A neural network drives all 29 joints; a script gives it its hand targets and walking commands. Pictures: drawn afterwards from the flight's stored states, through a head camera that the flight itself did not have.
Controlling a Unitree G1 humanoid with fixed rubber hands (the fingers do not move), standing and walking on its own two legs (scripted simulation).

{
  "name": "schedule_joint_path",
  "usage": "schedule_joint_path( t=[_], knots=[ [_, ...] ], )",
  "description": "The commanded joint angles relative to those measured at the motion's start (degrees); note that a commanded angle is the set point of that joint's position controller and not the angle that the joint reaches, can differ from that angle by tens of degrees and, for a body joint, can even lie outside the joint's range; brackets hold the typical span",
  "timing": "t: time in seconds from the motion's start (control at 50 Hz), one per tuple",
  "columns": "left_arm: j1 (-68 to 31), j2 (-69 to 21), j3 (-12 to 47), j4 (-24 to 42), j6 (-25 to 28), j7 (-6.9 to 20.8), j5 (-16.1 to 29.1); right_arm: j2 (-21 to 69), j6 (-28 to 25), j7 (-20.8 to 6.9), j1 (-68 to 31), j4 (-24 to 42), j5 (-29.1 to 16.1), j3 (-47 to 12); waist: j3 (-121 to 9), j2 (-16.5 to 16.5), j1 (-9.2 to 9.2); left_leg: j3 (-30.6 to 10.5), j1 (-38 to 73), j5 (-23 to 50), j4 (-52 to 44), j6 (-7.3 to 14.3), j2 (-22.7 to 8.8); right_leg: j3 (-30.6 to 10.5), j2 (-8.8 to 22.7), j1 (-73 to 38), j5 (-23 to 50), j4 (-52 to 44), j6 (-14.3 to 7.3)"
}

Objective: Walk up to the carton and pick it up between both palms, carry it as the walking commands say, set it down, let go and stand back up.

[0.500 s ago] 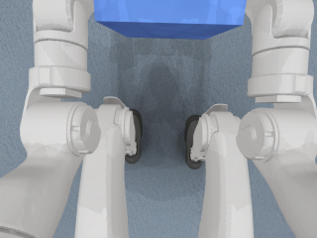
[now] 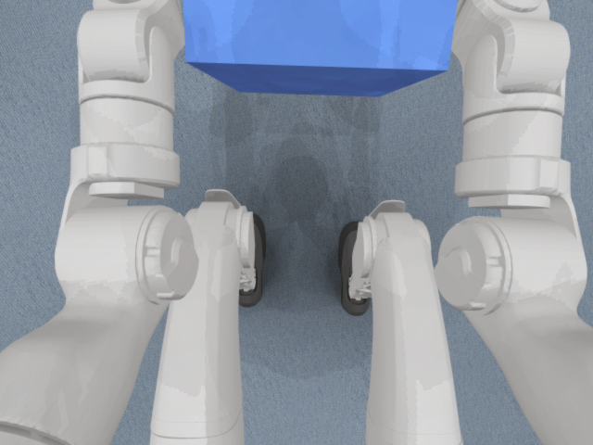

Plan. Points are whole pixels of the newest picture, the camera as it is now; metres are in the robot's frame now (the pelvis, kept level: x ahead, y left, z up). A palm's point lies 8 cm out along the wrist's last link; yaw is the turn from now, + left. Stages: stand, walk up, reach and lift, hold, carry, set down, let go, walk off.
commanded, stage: reach and lift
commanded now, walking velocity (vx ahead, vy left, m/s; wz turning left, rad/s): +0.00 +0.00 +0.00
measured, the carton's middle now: out of the picture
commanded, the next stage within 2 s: none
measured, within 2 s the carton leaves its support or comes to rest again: neither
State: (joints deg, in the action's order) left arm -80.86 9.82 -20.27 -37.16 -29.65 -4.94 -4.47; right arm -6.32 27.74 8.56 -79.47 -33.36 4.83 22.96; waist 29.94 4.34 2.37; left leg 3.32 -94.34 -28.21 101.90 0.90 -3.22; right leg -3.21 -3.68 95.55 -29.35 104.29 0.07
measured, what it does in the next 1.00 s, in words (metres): rises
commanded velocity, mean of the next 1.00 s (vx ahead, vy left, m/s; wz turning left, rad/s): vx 0.00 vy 0.00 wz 0.00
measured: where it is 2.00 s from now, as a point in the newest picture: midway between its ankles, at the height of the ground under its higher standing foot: (301, 280)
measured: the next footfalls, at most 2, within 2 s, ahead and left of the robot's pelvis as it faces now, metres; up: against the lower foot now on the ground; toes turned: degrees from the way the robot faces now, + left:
none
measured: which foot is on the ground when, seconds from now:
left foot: down 0.00-1.00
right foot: down 0.00-1.00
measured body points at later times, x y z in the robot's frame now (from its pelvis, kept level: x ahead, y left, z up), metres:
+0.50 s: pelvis +0.00 +0.00 +0.05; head +0.30 +0.02 +0.37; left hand +0.54 +0.17 -0.01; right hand +0.55 -0.12 +0.00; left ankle +0.15 +0.13 -0.47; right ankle +0.14 -0.11 -0.47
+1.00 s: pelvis +0.00 +0.00 +0.11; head +0.27 +0.02 +0.46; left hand +0.51 +0.16 +0.06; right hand +0.52 -0.13 +0.07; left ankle +0.15 +0.13 -0.47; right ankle +0.14 -0.11 -0.47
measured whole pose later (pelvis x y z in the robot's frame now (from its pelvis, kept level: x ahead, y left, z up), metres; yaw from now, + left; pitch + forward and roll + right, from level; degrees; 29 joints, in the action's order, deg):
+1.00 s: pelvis +0.00 +0.00 +0.11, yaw -1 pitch +11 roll +2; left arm -66.5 4.3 -20.4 -32.1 -29.7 -5.0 -5.6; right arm -2.1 26.6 7.5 -65.0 -30.0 5.3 22.0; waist 28.4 3.7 3.0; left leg 3.3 -67.8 -23.0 79.7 0.4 -2.8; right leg -3.7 -3.6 68.9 -23.9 81.7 0.1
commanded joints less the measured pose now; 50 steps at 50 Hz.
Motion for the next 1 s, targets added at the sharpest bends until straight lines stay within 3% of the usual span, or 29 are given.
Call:
schedule_joint_path(
  t=[0.0, 0.04, 0.08, 0.1, 0.12, 0.14, 0.2, 0.22, 0.24, 0.28, 0.3, 0.32, 0.34, 0.36, 0.38, 0.4, 0.46, 0.5, 0.6, 0.62, 0.64, 0.66, 0.72, 0.74, 0.78, 0.8, 0.86, 0.9, 0.98],
  knots=[
    [-41.27, -64.92, 32.31, 12.2, 2.39, 17.77, 13.26, 65.06, -0.72, -18.86, -41.63, 6.49, -12.88, -35.89, -140.52, -1.46, 4.63, -1.61, 42.33, 22.85, -12.0, -0.44, 12.18, 3.52, -6.44, -40.79, 20.16, -14.42, 0.55],
    [-41.77, -63.26, 33.87, 14.19, 2.7, 16.98, 13.62, 65.8, -0.21, -18.51, -41.46, 5.09, -13.75, -37.29, -140.77, -0.5, 3.25, -2.94, 48.08, 23.43, -12.94, -0.02, 12.08, 4.5, -6.31, -37.22, 18.25, -14.51, 1.35],
    [-39.79, -62.78, 32.38, 11.41, 2.48, 17.18, 12.93, 67.98, 0.42, -18.64, -38.57, 1.21, -12.93, -36.84, -137.01, 0.63, 6.49, -2.24, 44.37, 20.1, -14.89, -0.5, 11.93, 3.54, -6.34, -39.69, 15.82, -16.11, 1.18],
    [-40.71, -66.98, 35.26, 14.36, 2.33, 17.26, 14.08, 66.7, -0.13, -18.62, -39.07, 5.3, -13.72, -37.6, -141.48, -0.68, 2.71, -2.78, 47.3, 19.59, -15.95, -0.63, 11.88, 4.12, -6.43, -44.42, 17.57, -17.19, 0.9],
    [-42.04, -66.17, 37.4, 16.17, 2.61, 17.06, 14.02, 66.41, -0.12, -18.57, -35.98, 3.23, -12.66, -36.11, -141.03, -4.41, 2.81, -2.05, 46.3, 22.57, -14.99, -1.37, 12.25, 3.62, -6.23, -41.37, 20.44, -15.85, 0.36],
    [-43.93, -64.63, 36.62, 21.06, 3.25, 16.9, 15.81, 68.55, 0.44, -18.2, -37.34, 6.97, -14.92, -39.76, -147.38, -2.58, 5.36, -1.31, 48.62, 25.63, -15.5, -0.4, 12.81, 2.11, -6.16, -48.14, 22.96, -16.97, 1.06],
    [-38.33, -66.11, 35.79, 13.84, 1.58, 17.08, 14.5, 63.57, -0.24, -18.29, -40.35, 8.66, -13.64, -38.97, -140.2, -2.59, 3.21, -2.06, 47.76, 22.56, -16.21, -1.06, 12.66, 2.77, -6.14, -44.87, 19.45, -18.7, 0.87],
    [-35.74, -66.52, 33.95, 9.43, 2.08, 16.97, 12.46, 65.77, -0.27, -18.28, -35.14, 0.81, -11.2, -36.16, -132.62, -1.67, 2.83, -3.69, 43.59, 18.24, -17.91, -0.76, 11.91, 3.05, -5.65, -41.34, 15.84, -18.98, 0.91],
    [-38.07, -68.07, 37.63, 16.87, 1.88, 17.03, 14.99, 66.05, -0.16, -18.53, -38.72, 10.66, -14.26, -40.89, -146.3, -1.42, 4.35, -2.94, 52.56, 21.75, -17.99, -0.78, 12.4, 2.51, -6.44, -48.59, 18.82, -19.68, 0.66],
    [-36.58, -64.92, 30.86, 7.93, 1.39, 17.13, 10.9, 63.88, 0.29, -18.65, -39.61, 2.83, -11.17, -34.85, -129.46, -0.57, 4.47, -2.56, 42.5, 13.29, -19.7, -0.6, 11.89, 2.37, -5.8, -41.91, 10.36, -21.82, 0.87],
    [-36.2, -65.38, 33.12, 12.56, 2.07, 17.29, 11.77, 67.43, -0.28, -18.72, -40.22, 8.07, -13.42, -39.41, -136.6, 0.54, 6.71, -2.82, 47.09, 18.02, -20.05, 0.02, 11.86, 1.95, -5.84, -46.83, 15.14, -22.12, 1.44],
    [-36.85, -66.08, 33.45, 11.89, 2.44, 17.0, 12.63, 65.46, 0.03, -18.58, -36.41, 4.02, -10.97, -37.85, -134.42, 2.12, 2.3, -3.99, 45.96, 17.72, -19.87, -0.05, 11.56, 2.88, -5.44, -45.29, 15.7, -21.54, 1.23],
    [-33.13, -67.0, 33.21, 10.99, 2.29, 17.33, 11.84, 66.57, -0.17, -18.81, -37.1, 5.65, -12.79, -39.24, -135.55, -0.64, 4.94, -2.3, 48.66, 18.97, -20.37, 0.12, 11.9, 3.01, -5.72, -45.92, 15.36, -21.41, 1.76],
    [-35.2, -65.84, 32.51, 8.77, 2.29, 17.18, 10.64, 66.45, 0.17, -19.22, -32.99, -1.43, -10.31, -35.45, -128.84, -1.13, 4.67, -2.76, 46.44, 15.91, -20.68, -0.57, 11.3, 3.04, -5.64, -39.7, 12.16, -21.68, 0.88],
    [-37.26, -66.0, 36.28, 17.06, 2.62, 16.85, 12.29, 67.79, 0.07, -19.64, -33.5, 4.75, -11.52, -38.48, -141.1, -0.54, 4.42, -3.67, 55.79, 20.88, -21.5, -0.64, 11.64, 3.65, -6.72, -45.85, 17.38, -22.3, 0.93],
    [-32.47, -67.4, 33.0, 9.3, 2.04, 16.71, 10.53, 67.07, -0.61, -19.22, -37.36, 4.93, -12.66, -39.2, -136.08, -1.11, 5.6, -3.17, 51.37, 20.21, -21.48, -0.23, 12.0, 3.2, -5.98, -44.65, 15.64, -22.34, 1.37],
    [-36.72, -66.91, 38.59, 19.78, 2.65, 17.1, 14.11, 68.32, -0.56, -19.48, -34.26, 8.51, -13.72, -41.25, -145.91, -2.27, 3.04, -4.03, 59.12, 25.17, -21.93, -1.01, 11.97, 2.84, -6.38, -49.82, 21.38, -23.46, 1.18],
    [-31.78, -69.11, 36.03, 13.68, 1.99, 16.9, 13.82, 64.44, -0.68, -18.84, -35.87, 8.29, -12.88, -39.94, -141.03, -2.18, 3.51, -2.71, 56.2, 22.94, -22.33, -0.99, 12.56, 2.11, -6.04, -50.56, 18.49, -24.9, 0.57],
    [-36.77, -65.18, 37.23, 19.94, 3.07, 16.64, 12.78, 67.66, 0.17, -18.61, -26.94, 1.33, -10.96, -38.44, -135.66, -2.61, 3.57, -3.67, 53.2, 20.74, -25.51, -1.13, 11.91, 0.61, -6.13, -50.89, 17.6, -26.48, 0.74],
    [-34.71, -67.72, 39.97, 19.0, 1.89, 16.77, 15.13, 66.54, -0.38, -18.81, -32.93, 9.32, -13.54, -41.86, -141.58, -1.86, 3.01, -5.27, 61.17, 20.97, -26.37, -1.3, 11.72, 1.65, -6.41, -52.0, 17.57, -27.22, 0.46],
    [-31.16, -67.76, 39.77, 16.71, 1.4, 16.78, 13.04, 66.66, -0.31, -18.83, -31.69, 7.43, -13.19, -41.66, -137.3, -4.01, 5.28, -4.31, 58.94, 19.61, -27.37, -1.51, 11.97, 1.96, -6.34, -51.21, 15.96, -27.02, 0.79],
    [-33.03, -71.15, 40.06, 16.63, 1.44, 16.86, 14.9, 64.04, -0.62, -18.34, -35.21, 11.6, -13.24, -41.77, -138.42, -3.13, 1.42, -4.2, 59.54, 18.98, -26.97, -1.37, 12.11, 1.44, -5.89, -53.52, 15.08, -29.3, 0.66],
    [-29.0, -68.1, 35.19, 12.16, 2.09, 16.9, 11.41, 68.6, -0.34, -18.82, -31.33, 4.47, -12.55, -40.32, -127.82, -1.51, 5.32, -4.64, 55.38, 13.02, -29.5, 0.24, 11.67, 0.36, -5.08, -51.13, 10.53, -30.03, 0.85],
    [-32.69, -70.74, 37.44, 18.13, 2.47, 16.98, 14.0, 68.97, 0.28, -18.94, -27.81, 3.8, -11.7, -40.79, -134.55, -1.99, 3.1, -4.0, 56.81, 15.94, -30.35, -0.81, 11.92, 0.67, -5.78, -57.39, 14.43, -31.3, 0.46],
    [-30.42, -69.74, 35.01, 9.04, 2.3, 17.19, 10.23, 67.08, -0.57, -20.04, -26.05, -2.27, -9.01, -34.89, -117.96, -5.07, 3.23, -5.01, 57.36, 10.12, -32.22, -0.9, 10.74, 1.79, -5.19, -43.99, 7.97, -32.37, -0.21],
    [-33.82, -72.32, 39.14, 17.11, 2.5, 17.12, 13.15, 67.68, -1.55, -20.28, -30.73, 4.63, -11.63, -38.43, -132.64, -4.75, 2.2, -5.51, 63.86, 17.02, -31.58, -1.56, 11.72, 2.38, -6.23, -52.44, 14.41, -31.76, -0.11],
    [-29.58, -70.6, 36.48, 13.88, 3.26, 17.46, 13.12, 69.24, -1.61, -19.71, -28.72, 5.24, -10.84, -40.49, -129.41, -0.07, 3.47, -4.36, 59.86, 17.61, -31.82, -0.51, 11.6, 0.66, -4.94, -55.44, 14.13, -34.45, 0.65],
    [-25.01, -71.53, 36.45, 9.17, 2.89, 18.4, 11.47, 66.8, -1.88, -19.76, -27.59, 5.21, -9.52, -39.79, -125.91, -0.84, 2.08, -4.46, 58.31, 16.18, -32.46, -0.79, 11.17, 0.79, -4.75, -54.46, 12.86, -35.72, 0.32],
    [-25.1, -70.78, 38.59, 14.97, 2.9, 18.04, 11.23, 67.23, -2.04, -20.66, -27.21, 8.92, -11.44, -41.56, -130.93, -3.49, 4.25, -5.06, 67.17, 21.7, -34.98, -0.97, 11.39, 0.93, -5.57, -57.8, 17.93, -36.55, 0.18]
  ],
)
